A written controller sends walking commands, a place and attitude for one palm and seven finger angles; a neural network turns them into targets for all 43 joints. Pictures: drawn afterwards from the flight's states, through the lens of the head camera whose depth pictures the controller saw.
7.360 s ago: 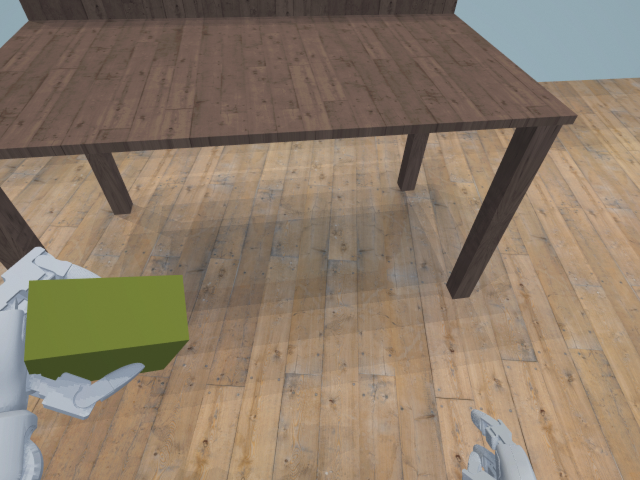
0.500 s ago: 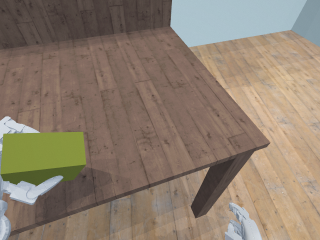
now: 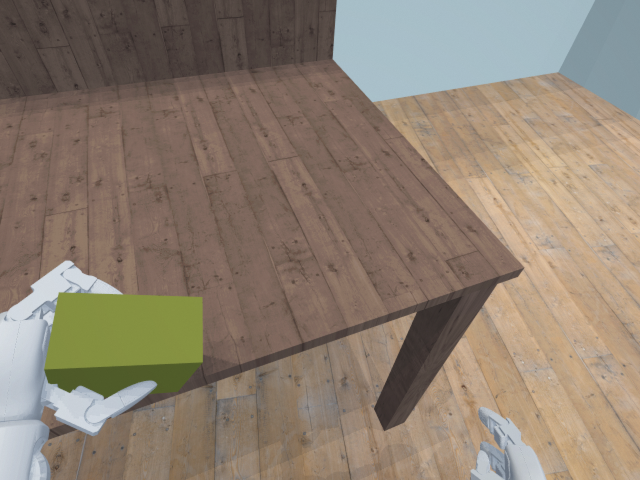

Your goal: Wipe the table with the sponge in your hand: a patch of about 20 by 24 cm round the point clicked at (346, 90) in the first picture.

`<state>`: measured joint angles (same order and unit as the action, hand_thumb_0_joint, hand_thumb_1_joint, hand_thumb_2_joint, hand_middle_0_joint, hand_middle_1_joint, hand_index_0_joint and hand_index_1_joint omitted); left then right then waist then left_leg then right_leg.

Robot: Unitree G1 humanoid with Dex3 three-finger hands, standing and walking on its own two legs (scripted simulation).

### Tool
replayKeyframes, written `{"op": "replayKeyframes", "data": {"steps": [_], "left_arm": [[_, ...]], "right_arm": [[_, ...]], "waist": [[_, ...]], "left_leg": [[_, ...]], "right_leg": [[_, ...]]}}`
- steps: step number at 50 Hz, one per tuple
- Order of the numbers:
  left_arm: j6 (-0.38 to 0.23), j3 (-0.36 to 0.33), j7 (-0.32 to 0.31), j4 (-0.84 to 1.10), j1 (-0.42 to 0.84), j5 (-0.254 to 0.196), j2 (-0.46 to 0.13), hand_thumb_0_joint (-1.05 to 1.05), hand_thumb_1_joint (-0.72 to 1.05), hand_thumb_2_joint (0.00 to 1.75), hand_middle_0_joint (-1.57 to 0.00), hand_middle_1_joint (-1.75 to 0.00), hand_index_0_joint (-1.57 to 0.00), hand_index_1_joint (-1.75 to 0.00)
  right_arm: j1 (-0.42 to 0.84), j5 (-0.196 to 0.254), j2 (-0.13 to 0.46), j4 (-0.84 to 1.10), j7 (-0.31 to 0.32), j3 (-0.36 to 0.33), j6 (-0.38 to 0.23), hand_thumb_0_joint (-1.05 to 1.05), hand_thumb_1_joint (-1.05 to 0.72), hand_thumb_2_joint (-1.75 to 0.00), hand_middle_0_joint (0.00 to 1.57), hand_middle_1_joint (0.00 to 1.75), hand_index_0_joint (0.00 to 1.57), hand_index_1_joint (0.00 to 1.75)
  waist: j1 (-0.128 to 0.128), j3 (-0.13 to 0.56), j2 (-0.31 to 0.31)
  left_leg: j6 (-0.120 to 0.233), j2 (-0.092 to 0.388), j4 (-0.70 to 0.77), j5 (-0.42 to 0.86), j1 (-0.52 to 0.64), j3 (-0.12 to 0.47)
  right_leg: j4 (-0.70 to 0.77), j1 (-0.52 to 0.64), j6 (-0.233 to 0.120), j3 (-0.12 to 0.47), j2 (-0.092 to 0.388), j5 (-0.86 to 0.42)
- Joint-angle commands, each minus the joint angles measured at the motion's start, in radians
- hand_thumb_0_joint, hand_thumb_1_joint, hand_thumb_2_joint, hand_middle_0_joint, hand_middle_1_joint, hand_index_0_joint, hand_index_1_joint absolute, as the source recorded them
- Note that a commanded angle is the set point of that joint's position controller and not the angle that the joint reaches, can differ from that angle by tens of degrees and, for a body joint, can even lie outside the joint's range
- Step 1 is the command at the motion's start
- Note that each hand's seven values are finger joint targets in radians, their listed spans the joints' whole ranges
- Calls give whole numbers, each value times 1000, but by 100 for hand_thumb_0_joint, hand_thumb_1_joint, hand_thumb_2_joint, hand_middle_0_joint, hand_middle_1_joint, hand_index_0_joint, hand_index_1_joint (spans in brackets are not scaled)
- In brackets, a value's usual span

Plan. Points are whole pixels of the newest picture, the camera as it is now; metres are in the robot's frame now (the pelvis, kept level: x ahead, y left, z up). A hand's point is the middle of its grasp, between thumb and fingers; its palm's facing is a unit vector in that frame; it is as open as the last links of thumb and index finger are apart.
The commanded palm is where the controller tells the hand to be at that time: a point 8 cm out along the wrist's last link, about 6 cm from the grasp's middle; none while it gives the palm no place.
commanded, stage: come to a stop and stand still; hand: left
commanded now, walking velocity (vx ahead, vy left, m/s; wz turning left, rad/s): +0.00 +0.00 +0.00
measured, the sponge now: (148, 349) +0.21 +0.20 +0.11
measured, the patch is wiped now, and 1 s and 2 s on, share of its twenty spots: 0.00 0.00 0.00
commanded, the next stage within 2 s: look again from close up in 0.84 s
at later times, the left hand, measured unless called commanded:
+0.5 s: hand (57, 306) +0.24 +0.29 +0.14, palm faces +0.42 -0.83 -0.37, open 10.5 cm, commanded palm +0.17 +0.31 +0.18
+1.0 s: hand (72, 299) +0.24 +0.27 +0.15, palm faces +0.42 -0.83 -0.36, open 10.5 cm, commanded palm +0.18 +0.30 +0.18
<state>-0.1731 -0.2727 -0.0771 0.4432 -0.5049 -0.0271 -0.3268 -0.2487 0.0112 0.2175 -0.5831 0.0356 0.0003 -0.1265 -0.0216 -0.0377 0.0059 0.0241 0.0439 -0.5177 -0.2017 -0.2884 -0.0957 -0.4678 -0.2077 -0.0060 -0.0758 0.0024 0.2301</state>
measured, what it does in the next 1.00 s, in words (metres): stands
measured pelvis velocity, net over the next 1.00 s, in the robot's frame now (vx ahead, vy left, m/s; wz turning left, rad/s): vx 0.03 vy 0.01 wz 0.05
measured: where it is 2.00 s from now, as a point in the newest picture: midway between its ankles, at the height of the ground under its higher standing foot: outside the picture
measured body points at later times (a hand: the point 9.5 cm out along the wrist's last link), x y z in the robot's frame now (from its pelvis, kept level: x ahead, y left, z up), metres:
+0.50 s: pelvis +0.02 +0.02 +0.00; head +0.05 +0.05 +0.45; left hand +0.21 +0.33 +0.16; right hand +0.22 -0.18 -0.06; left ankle +0.05 +0.10 -0.74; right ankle +0.02 -0.11 -0.74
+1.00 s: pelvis +0.03 +0.01 +0.01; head +0.06 +0.03 +0.45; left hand +0.21 +0.31 +0.17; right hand +0.22 -0.20 -0.07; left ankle +0.05 +0.10 -0.74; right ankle +0.02 -0.11 -0.74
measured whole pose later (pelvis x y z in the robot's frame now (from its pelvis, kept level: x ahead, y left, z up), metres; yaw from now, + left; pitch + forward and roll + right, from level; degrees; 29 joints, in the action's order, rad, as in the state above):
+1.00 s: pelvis +0.03 +0.01 +0.01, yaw +3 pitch -1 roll -1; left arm -0.16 -0.32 -0.11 0.47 -0.44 -0.03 -0.34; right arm -0.21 0.01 0.20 -0.59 0.04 0.02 -0.12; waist -0.03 -0.05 0.02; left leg 0.04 0.00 -0.45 -0.21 -0.24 -0.06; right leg -0.37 -0.13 0.01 -0.05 0.00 0.24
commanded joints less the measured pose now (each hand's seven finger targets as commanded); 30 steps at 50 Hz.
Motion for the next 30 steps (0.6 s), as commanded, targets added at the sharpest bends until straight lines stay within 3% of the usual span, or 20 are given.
{"op": "replayKeyframes", "data": {"steps": [1, 2, 3, 4, 5, 7, 8, 12, 13, 15, 17, 18, 21, 22, 23, 26, 27, 28, 30], "left_arm": [[-87, -219, -64, 269, 308, -13, -260, 0, 10, 130, -120, -160, -120, -160], [-90, -239, -68, 288, 332, -6, -288, 0, 10, 130, -120, -160, -120, -160], [-98, -215, -66, 286, 349, -3, -253, 0, 10, 130, -120, -160, -120, -160], [-104, -213, -65, 292, 358, 4, -251, 0, 10, 130, -120, -160, -120, -160], [-109, -215, -61, 278, 340, 6, -244, 0, 10, 130, -120, -160, -120, -160], [-113, -204, -52, 264, 246, 3, -221, 0, 10, 130, -120, -160, -120, -160], [-117, -184, -47, 274, 224, 4, -198, 0, 10, 130, -120, -160, -120, -160], [-98, -169, -36, 180, 79, 0, -159, 0, 10, 130, -120, -160, -120, -160], [-94, -156, -36, 173, 93, -1, -149, 0, 10, 130, -120, -160, -120, -160], [-92, -163, -34, 162, 136, -3, -166, 0, 10, 130, -120, -160, -120, -160], [-89, -187, -41, 169, 196, 3, -198, 0, 10, 130, -120, -160, -120, -160], [-93, -166, -39, 172, 223, -1, -182, 0, 10, 130, -120, -160, -120, -160], [-100, -174, -42, 253, 280, -3, -208, 0, 10, 130, -120, -160, -120, -160], [-99, -193, -51, 297, 303, 3, -238, 0, 10, 130, -120, -160, -120, -160], [-104, -169, -48, 308, 287, -3, -210, 0, 10, 130, -120, -160, -120, -160], [-111, -172, -51, 388, 232, -8, -220, 0, 10, 130, -120, -160, -120, -160], [-103, -207, -59, 367, 195, -4, -243, 0, 10, 130, -120, -160, -120, -160], [-104, -165, -51, 361, 167, -12, -195, 0, 10, 130, -120, -160, -120, -160], [-103, -204, -52, 341, 113, -17, -219, 0, 10, 130, -120, -160, -120, -160]], "right_arm": [[135, -7, 112, 174, 25, -29, -70, 0, -90, -90, 20, 30, 20, 30], [149, -5, 118, 172, 28, -27, -77, 0, -90, -90, 20, 30, 20, 30], [137, -7, 118, 168, 26, -25, -83, 0, -90, -90, 20, 30, 20, 30], [135, -3, 107, 175, 21, -24, -93, 0, -90, -90, 20, 30, 20, 30], [129, -4, 105, 173, 14, -27, -103, 0, -90, -90, 20, 30, 20, 30], [128, 0, 100, 167, -1, -25, -119, 0, -90, -90, 20, 30, 20, 30], [115, -4, 103, 163, -6, -27, -120, 0, -90, -90, 20, 30, 20, 30], [111, 1, 106, 150, -21, -29, -114, 0, -90, -90, 20, 30, 20, 30], [100, -3, 111, 146, -20, -31, -107, 0, -90, -90, 20, 30, 20, 30], [102, -3, 114, 143, -16, -33, -100, 0, -90, -90, 20, 30, 20, 30], [128, -1, 108, 134, -5, -27, -98, 0, -90, -90, 20, 30, 20, 30], [117, -7, 109, 132, -1, -26, -95, 0, -90, -90, 20, 30, 20, 30], [122, -3, 104, 149, 4, -28, -98, 0, -90, -90, 20, 30, 20, 30], [153, 0, 100, 146, 8, -22, -101, 0, -90, -90, 20, 30, 20, 30], [139, -7, 103, 147, 7, -22, -99, 0, -90, -90, 20, 30, 20, 30], [134, -4, 101, 164, -1, -30, -103, 0, -90, -90, 20, 30, 20, 30], [151, 1, 96, 156, 0, -25, -102, 0, -90, -90, 20, 30, 20, 30], [135, -6, 101, 159, -5, -26, -94, 0, -90, -90, 20, 30, 20, 30], [123, -4, 103, 161, -7, -35, -83, 0, -90, -90, 20, 30, 20, 30]], "waist": [[9, 15, -115], [5, 11, -198], [4, 38, -274], [-5, 51, -297], [-11, 70, -280], [-9, 117, -207], [-4, 135, -165], [-2, 97, -20], [4, 81, 3], [9, 61, 7], [10, 59, -35], [11, 69, -42], [5, 129, -61], [3, 149, -114], [1, 167, -128], [-4, 232, -144], [-8, 231, -150], [-3, 221, -144], [-3, 227, -139]], "left_leg": [[11, 34, 176, -270, 28, 138], [15, 61, 239, -332, 13, 166], [31, 92, 302, -425, -61, 199], [43, 109, 328, -454, -116, 218], [45, 110, 315, -437, -123, 206], [32, 90, 270, -341, -31, 184], [34, 92, 258, -322, -14, 204], [10, 57, 213, -271, 1, 168], [7, 52, 201, -239, 0, 171], [0, 42, 180, -175, 25, 154], [-5, 46, 197, -126, 66, 156], [1, 50, 204, -121, 51, 166], [6, 49, 174, 22, 111, 158], [0, 46, 169, 62, 144, 147], [4, 50, 171, 96, 142, 158], [-3, 58, 114, 320, 208, 157], [-15, 55, 109, 354, 222, 148], [-13, 57, 111, 371, 210, 152], [-21, 70, 101, 412, 212, 153]], "right_leg": [[166, -106, -23, 133, 50, 290], [112, -84, -17, 101, 22, 245], [20, 17, -12, 62, 0, 186], [-39, 90, -12, 49, -12, 129], [-46, 122, -13, 48, -12, 94], [4, 100, -12, 49, -11, 57], [32, 102, -10, 56, -6, 51], [127, 41, -10, 91, 8, 66], [143, 27, -11, 98, 14, 57], [159, -11, -12, 117, 25, 39], [145, -30, -10, 111, 19, 12], [137, 1, -7, 102, 18, -7], [103, 55, -11, 103, 31, -120], [88, 48, -11, 100, 30, -134], [79, 73, -10, 85, 27, -151], [55, 101, -15, 83, 38, -238], [50, 84, -14, 76, 33, -234], [52, 86, -14, 68, 29, -231], [55, 93, -14, 67, 38, -239]]}}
